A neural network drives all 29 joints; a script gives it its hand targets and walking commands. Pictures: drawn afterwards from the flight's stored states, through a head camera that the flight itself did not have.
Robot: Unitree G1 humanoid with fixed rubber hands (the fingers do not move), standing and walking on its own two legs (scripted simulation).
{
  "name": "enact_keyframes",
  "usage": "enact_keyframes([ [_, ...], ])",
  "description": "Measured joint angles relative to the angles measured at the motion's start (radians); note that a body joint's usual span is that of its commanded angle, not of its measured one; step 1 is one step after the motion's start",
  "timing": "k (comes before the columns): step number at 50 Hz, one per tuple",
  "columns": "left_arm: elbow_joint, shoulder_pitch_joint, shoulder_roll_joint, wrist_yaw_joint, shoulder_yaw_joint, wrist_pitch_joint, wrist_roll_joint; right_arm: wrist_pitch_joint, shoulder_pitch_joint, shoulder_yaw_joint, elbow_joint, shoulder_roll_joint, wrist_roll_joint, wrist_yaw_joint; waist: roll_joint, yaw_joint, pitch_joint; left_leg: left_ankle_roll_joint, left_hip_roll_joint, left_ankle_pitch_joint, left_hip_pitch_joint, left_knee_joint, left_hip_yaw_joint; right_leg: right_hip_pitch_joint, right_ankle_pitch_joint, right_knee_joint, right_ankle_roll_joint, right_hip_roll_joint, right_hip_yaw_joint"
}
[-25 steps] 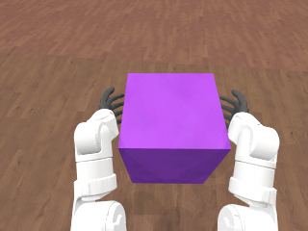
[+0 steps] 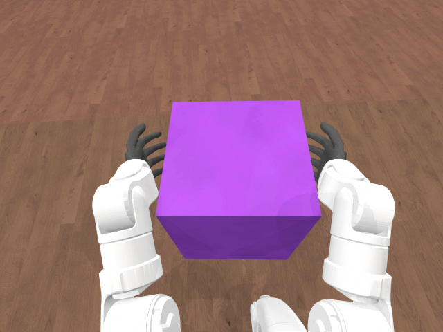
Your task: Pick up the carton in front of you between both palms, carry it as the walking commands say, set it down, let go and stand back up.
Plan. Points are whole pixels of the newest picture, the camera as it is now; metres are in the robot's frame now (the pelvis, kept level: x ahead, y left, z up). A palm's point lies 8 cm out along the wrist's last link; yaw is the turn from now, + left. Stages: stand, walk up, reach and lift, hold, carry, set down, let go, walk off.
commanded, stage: carry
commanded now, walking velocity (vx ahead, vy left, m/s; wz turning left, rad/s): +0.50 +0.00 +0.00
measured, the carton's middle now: (235, 188) +0.35 -0.03 +0.05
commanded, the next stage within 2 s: none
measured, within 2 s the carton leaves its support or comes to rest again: neither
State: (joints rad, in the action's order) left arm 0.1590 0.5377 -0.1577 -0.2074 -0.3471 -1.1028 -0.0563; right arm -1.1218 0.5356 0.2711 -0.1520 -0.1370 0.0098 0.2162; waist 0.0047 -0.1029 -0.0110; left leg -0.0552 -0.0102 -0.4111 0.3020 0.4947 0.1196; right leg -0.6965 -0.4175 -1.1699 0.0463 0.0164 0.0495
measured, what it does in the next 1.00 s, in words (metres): climbs: right foot 0.03 m higher, then left foot 0.03 m higher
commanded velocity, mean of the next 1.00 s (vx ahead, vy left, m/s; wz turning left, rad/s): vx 0.50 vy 0.00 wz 0.00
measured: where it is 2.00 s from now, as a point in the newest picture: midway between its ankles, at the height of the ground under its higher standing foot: (206, 128)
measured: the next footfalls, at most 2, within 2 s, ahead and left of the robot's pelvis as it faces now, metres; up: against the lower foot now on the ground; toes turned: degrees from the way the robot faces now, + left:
right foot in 0.12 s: +0.25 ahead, -0.12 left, +0.03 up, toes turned -6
left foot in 0.50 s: +0.49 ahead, +0.10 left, +0.06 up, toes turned +7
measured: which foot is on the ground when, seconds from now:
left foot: down 0.00-0.16, up 0.18-0.48, down 0.50-0.90, up 0.92-1.00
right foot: up 0.00-0.10, down 0.12-0.54, up 0.56-0.88, down 0.90-1.00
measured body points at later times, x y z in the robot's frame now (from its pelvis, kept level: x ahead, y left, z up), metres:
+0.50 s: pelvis +0.30 -0.01 +0.03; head +0.32 -0.01 +0.48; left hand +0.65 +0.17 +0.18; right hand +0.67 -0.15 +0.17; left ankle +0.44 +0.10 -0.67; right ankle +0.21 -0.11 -0.71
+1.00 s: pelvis +0.59 -0.02 +0.07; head +0.59 -0.01 +0.52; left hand +0.93 +0.16 +0.21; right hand +0.95 -0.15 +0.21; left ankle +0.48 +0.08 -0.57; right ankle +0.66 -0.10 -0.64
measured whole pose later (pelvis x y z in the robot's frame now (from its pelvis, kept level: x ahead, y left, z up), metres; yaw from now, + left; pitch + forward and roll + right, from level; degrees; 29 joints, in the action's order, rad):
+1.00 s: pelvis +0.59 -0.02 +0.07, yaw +1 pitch +4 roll -1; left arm 0.07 0.57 -0.15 -0.22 -0.27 -1.12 -0.03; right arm -1.12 0.55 0.33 -0.10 -0.09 -0.04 0.21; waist 0.01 0.08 -0.06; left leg -0.03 0.02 -0.52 0.43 1.18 0.02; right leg -0.49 -0.38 -0.67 0.07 -0.01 0.16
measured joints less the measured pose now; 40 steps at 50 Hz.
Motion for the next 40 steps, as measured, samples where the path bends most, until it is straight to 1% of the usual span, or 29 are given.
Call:
enact_keyframes([
  [3, 0.026, -0.001, 0.009, -0.007, 0.011, 0.010, 0.000, 0.007, 0.018, -0.003, -0.011, 0.003, 0.007, 0.001, 0.003, 0.012, -0.014, 0.018, 0.010, -0.032, -0.074, -0.047, -0.004, -0.004, 0.025, 0.250, -0.004, 0.017, 0.018],
  [4, 0.025, -0.001, 0.014, -0.008, 0.015, 0.010, 0.000, 0.006, 0.023, -0.004, -0.011, 0.004, 0.005, 0.001, 0.008, 0.021, -0.023, 0.027, 0.018, -0.050, -0.098, -0.051, -0.006, 0.014, 0.033, 0.331, -0.004, 0.016, 0.033],
  [6, 0.003, 0.013, 0.021, -0.008, 0.022, 0.008, -0.001, -0.003, 0.030, 0.000, -0.007, 0.009, -0.003, 0.000, 0.027, 0.051, -0.039, 0.046, 0.048, -0.111, -0.133, -0.012, -0.015, 0.087, 0.073, 0.485, 0.004, -0.006, 0.082],
  [7, -0.022, 0.028, 0.021, -0.007, 0.028, 0.010, -0.003, -0.008, 0.032, 0.006, -0.003, 0.018, -0.006, -0.002, 0.041, 0.071, -0.042, 0.050, 0.073, -0.149, -0.129, 0.060, -0.020, 0.120, 0.120, 0.507, 0.015, -0.022, 0.102],
  [8, -0.051, 0.042, 0.021, -0.007, 0.038, 0.014, -0.004, -0.007, 0.028, 0.015, 0.004, 0.028, -0.009, -0.005, 0.044, 0.095, -0.045, 0.048, 0.092, -0.134, -0.092, 0.186, -0.033, 0.134, 0.108, 0.483, 0.021, -0.030, 0.115],
  [9, -0.076, 0.050, 0.019, -0.007, 0.047, 0.013, -0.003, -0.005, 0.022, 0.025, 0.016, 0.035, -0.018, -0.007, 0.033, 0.123, -0.047, 0.047, 0.083, -0.116, -0.034, 0.346, -0.063, 0.148, 0.074, 0.464, 0.024, -0.033, 0.116],
  [10, -0.090, 0.049, 0.016, -0.005, 0.053, 0.005, 0.003, -0.004, 0.020, 0.036, 0.033, 0.037, -0.030, -0.008, 0.020, 0.148, -0.048, 0.041, 0.062, -0.111, 0.033, 0.511, -0.092, 0.167, 0.046, 0.467, 0.027, -0.035, 0.110],
  [11, -0.094, 0.042, 0.014, -0.001, 0.059, -0.007, 0.016, -0.003, 0.020, 0.050, 0.050, 0.035, -0.042, -0.009, 0.009, 0.169, -0.048, 0.031, 0.041, -0.104, 0.100, 0.654, -0.107, 0.192, 0.028, 0.483, 0.027, -0.035, 0.103],
  [12, -0.091, 0.030, 0.012, -0.005, 0.068, -0.016, 0.025, -0.003, 0.020, 0.062, 0.063, 0.029, -0.053, -0.010, 0.002, 0.185, -0.045, 0.020, 0.027, -0.092, 0.163, 0.757, -0.111, 0.218, 0.022, 0.508, 0.024, -0.035, 0.097],
  [13, -0.085, 0.019, 0.011, -0.013, 0.071, -0.020, 0.025, -0.003, 0.021, 0.073, 0.069, 0.018, -0.062, -0.013, 0.000, 0.195, -0.042, 0.012, 0.020, -0.077, 0.220, 0.815, -0.108, 0.246, 0.022, 0.536, 0.018, -0.034, 0.091],
  [14, -0.078, 0.010, 0.012, -0.017, 0.069, -0.022, 0.029, -0.003, 0.022, 0.081, 0.070, 0.006, -0.070, -0.016, -0.001, 0.202, -0.037, 0.006, 0.019, -0.063, 0.269, 0.836, -0.102, 0.274, 0.021, 0.564, 0.016, -0.032, 0.087],
  [15, -0.069, 0.005, 0.014, -0.017, 0.068, -0.022, 0.039, -0.001, 0.021, 0.086, 0.065, -0.003, -0.076, -0.017, -0.001, 0.207, -0.031, 0.003, 0.021, -0.049, 0.313, 0.832, -0.095, 0.302, 0.018, 0.590, 0.015, -0.029, 0.084],
  [17, -0.052, 0.005, 0.019, -0.020, 0.070, -0.016, 0.054, 0.007, 0.014, 0.086, 0.040, -0.013, -0.081, -0.015, 0.001, 0.212, -0.020, 0.005, 0.033, -0.027, 0.384, 0.775, -0.081, 0.357, 0.010, 0.638, 0.012, -0.023, 0.080],
  [19, -0.037, 0.014, 0.023, -0.021, 0.073, -0.009, 0.067, 0.016, 0.007, 0.078, 0.009, -0.014, -0.078, -0.010, 0.003, 0.212, -0.014, 0.012, 0.049, -0.009, 0.427, 0.659, -0.070, 0.411, -0.001, 0.682, 0.003, -0.018, 0.076],
  [22, -0.021, 0.031, 0.025, -0.022, 0.078, -0.002, 0.074, 0.023, 0.002, 0.063, -0.025, -0.003, -0.075, -0.004, 0.002, 0.200, -0.018, 0.015, 0.063, 0.030, 0.424, 0.419, -0.052, 0.487, -0.032, 0.728, -0.018, -0.008, 0.071],
  [24, -0.016, 0.038, 0.025, -0.021, 0.077, -0.006, 0.069, 0.024, 0.007, 0.055, -0.023, 0.005, -0.073, -0.004, -0.010, 0.177, -0.029, 0.009, 0.050, 0.056, 0.373, 0.272, -0.018, 0.531, -0.076, 0.723, -0.039, 0.013, 0.064],
  [25, -0.013, 0.039, 0.028, -0.020, 0.072, -0.012, 0.064, 0.023, 0.016, 0.050, -0.010, 0.008, -0.072, -0.004, -0.020, 0.159, -0.034, 0.002, 0.035, 0.071, 0.328, 0.200, 0.010, 0.545, -0.111, 0.690, -0.047, 0.030, 0.060],
  [26, -0.013, 0.040, 0.036, -0.017, 0.066, -0.016, 0.060, 0.025, 0.030, 0.046, 0.013, 0.008, -0.069, -0.004, -0.036, 0.137, -0.034, -0.002, 0.017, 0.117, 0.297, 0.181, 0.028, 0.540, -0.148, 0.615, -0.049, 0.057, 0.056],
  [27, -0.016, 0.035, 0.045, -0.011, 0.057, -0.015, 0.057, 0.029, 0.043, 0.036, 0.038, 0.007, -0.064, -0.003, -0.040, 0.112, -0.033, -0.006, 0.008, 0.109, 0.285, 0.208, 0.041, 0.500, -0.126, 0.486, -0.046, 0.076, 0.043],
  [28, -0.025, 0.026, 0.052, -0.007, 0.049, -0.012, 0.050, 0.028, 0.050, 0.028, 0.059, 0.003, -0.062, -0.002, -0.032, 0.083, -0.033, -0.011, 0.004, 0.080, 0.272, 0.226, 0.042, 0.440, -0.100, 0.319, -0.044, 0.067, 0.007],
  [29, -0.039, 0.020, 0.053, -0.006, 0.039, -0.010, 0.040, 0.020, 0.048, 0.022, 0.071, -0.001, -0.059, -0.004, -0.021, 0.060, -0.031, -0.014, 0.001, 0.055, 0.250, 0.221, 0.039, 0.371, -0.087, 0.152, -0.038, 0.045, -0.027],
  [30, -0.053, 0.017, 0.048, -0.004, 0.026, -0.010, 0.030, 0.008, 0.039, 0.016, 0.075, -0.003, -0.052, -0.007, -0.013, 0.043, -0.028, -0.016, -0.001, 0.040, 0.223, 0.201, 0.034, 0.304, -0.073, 0.010, -0.031, 0.025, -0.044],
  [31, -0.063, 0.014, 0.041, -0.002, 0.013, -0.011, 0.020, -0.003, 0.026, 0.012, 0.071, -0.006, -0.042, -0.013, -0.008, 0.029, -0.025, -0.012, -0.001, 0.037, 0.195, 0.174, 0.029, 0.241, -0.056, -0.088, -0.023, 0.010, -0.048],
  [32, -0.068, 0.011, 0.032, 0.000, 0.001, -0.012, 0.011, -0.009, 0.012, 0.009, 0.064, -0.008, -0.034, -0.016, -0.006, 0.019, -0.021, -0.008, 0.000, 0.038, 0.167, 0.143, 0.025, 0.185, -0.038, -0.142, -0.014, 0.002, -0.044],
  [34, -0.062, 0.006, 0.013, 0.006, -0.008, -0.011, 0.001, -0.010, -0.007, 0.010, 0.048, -0.009, -0.028, -0.012, -0.007, 0.012, -0.011, -0.007, 0.003, 0.035, 0.109, 0.086, 0.019, 0.093, -0.010, -0.151, -0.002, -0.001, -0.030],
  [36, -0.042, -0.001, 0.004, 0.007, -0.005, -0.004, -0.004, -0.003, -0.012, 0.011, 0.031, -0.008, -0.017, -0.011, -0.009, 0.010, -0.003, -0.005, 0.006, 0.028, 0.056, 0.038, 0.014, 0.024, 0.017, -0.095, 0.001, 0.008, -0.015],
  [38, -0.014, -0.008, 0.003, 0.004, 0.004, 0.007, -0.003, 0.007, -0.008, 0.009, 0.014, -0.005, -0.006, -0.010, -0.012, 0.014, -0.002, 0.001, 0.007, 0.017, 0.006, -0.005, 0.011, -0.019, 0.038, 0.013, -0.003, 0.022, -0.003],
  [40, 0.011, -0.013, 0.010, -0.001, 0.013, 0.015, 0.001, 0.015, 0.000, 0.004, -0.001, -0.005, -0.001, -0.010, -0.012, 0.022, -0.010, 0.012, 0.009, -0.001, -0.042, -0.039, 0.007, -0.026, 0.055, 0.164, -0.007, 0.033, 0.008],
])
